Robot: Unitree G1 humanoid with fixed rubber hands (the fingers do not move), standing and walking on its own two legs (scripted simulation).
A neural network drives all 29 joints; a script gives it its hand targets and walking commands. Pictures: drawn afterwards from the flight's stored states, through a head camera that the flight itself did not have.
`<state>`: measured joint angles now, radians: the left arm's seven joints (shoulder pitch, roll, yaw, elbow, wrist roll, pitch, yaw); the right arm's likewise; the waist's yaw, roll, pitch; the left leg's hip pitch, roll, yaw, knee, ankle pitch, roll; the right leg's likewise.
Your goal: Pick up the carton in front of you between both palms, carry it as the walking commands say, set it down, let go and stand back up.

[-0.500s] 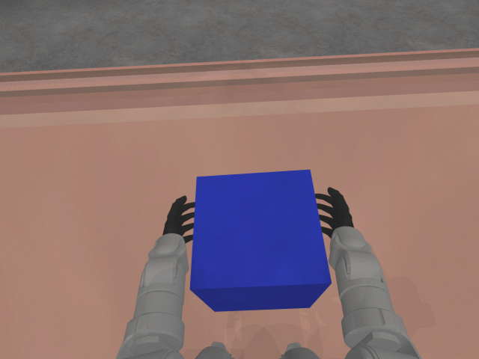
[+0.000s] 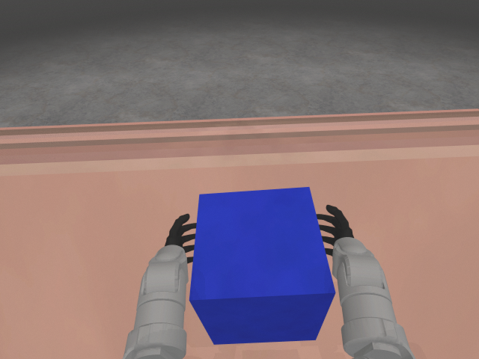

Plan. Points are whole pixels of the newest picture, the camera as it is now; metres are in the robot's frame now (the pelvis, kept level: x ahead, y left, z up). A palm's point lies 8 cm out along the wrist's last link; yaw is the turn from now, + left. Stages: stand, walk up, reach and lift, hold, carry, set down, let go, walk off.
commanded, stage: reach and lift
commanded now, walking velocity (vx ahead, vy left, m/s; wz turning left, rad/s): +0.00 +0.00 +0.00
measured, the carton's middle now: (259, 269) +0.30 +0.00 -0.05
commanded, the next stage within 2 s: hold in 0.82 s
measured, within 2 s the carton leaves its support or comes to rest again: neither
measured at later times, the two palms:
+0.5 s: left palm (175, 245) +0.30 +0.15 +0.03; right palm (344, 237) +0.31 -0.15 +0.04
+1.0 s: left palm (172, 242) +0.29 +0.15 +0.05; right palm (348, 234) +0.30 -0.15 +0.07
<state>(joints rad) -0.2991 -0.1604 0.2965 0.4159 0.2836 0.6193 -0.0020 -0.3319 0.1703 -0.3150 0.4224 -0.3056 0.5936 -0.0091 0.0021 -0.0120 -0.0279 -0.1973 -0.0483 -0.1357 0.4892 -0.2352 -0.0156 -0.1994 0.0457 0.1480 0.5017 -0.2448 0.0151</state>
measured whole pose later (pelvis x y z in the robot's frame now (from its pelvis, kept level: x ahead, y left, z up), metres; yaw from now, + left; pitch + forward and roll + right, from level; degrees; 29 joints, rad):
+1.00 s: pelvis +0.01 +0.00 +0.01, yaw +0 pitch -7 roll +0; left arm -0.22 -0.14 0.19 0.20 0.24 0.76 0.01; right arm -0.25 0.15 -0.20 0.21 -0.26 0.73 -0.01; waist 0.00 -0.01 0.00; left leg -0.05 -0.04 -0.13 0.36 -0.19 -0.01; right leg -0.05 0.03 0.14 0.37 -0.20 0.01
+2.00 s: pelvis +0.10 -0.01 -0.01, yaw +0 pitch +5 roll -1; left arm -0.13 -0.13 0.11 -0.24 0.10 1.08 0.08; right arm -0.16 0.13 -0.10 -0.24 -0.13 1.07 -0.09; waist -0.01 0.03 -0.23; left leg -0.25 0.05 -0.03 0.61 -0.42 -0.02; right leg -0.23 -0.02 -0.05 0.55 -0.40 0.02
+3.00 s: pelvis +0.68 -0.06 +0.00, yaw +2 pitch +4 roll +2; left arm 0.07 -0.13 0.03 -0.57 0.03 1.18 0.12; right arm 0.06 0.13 -0.03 -0.60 -0.05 1.17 -0.14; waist 0.00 -0.01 -0.15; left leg -0.60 0.09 0.17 0.62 -0.07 0.01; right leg 0.07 -0.02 -0.21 0.21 -0.36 -0.03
